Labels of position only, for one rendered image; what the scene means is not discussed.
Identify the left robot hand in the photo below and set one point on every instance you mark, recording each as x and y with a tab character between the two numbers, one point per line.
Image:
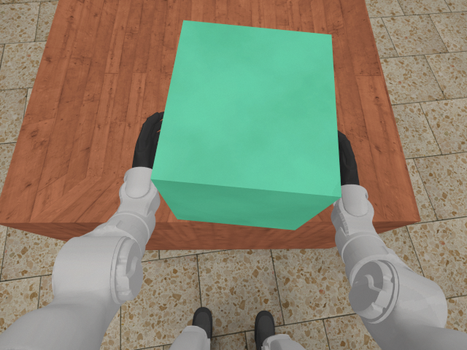
147	142

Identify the robot right upper arm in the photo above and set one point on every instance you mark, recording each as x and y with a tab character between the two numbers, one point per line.
402	310

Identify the carton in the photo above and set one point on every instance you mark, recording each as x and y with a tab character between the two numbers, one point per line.
249	133

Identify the robot left forearm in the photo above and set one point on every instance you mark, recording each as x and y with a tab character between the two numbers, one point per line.
135	217

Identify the robot foot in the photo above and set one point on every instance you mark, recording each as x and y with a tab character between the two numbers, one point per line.
203	319
264	328

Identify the robot left upper arm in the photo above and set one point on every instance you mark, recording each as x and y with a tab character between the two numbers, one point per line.
93	277

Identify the robot right forearm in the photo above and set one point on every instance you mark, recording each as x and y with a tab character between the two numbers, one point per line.
356	239

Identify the right robot foot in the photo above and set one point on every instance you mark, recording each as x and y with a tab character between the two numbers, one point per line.
264	328

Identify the left robot foot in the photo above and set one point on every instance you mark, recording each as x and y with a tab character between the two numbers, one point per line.
203	319

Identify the pedestal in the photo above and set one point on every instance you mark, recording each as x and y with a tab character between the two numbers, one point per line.
107	67

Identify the right robot hand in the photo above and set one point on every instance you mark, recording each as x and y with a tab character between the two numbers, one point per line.
348	165

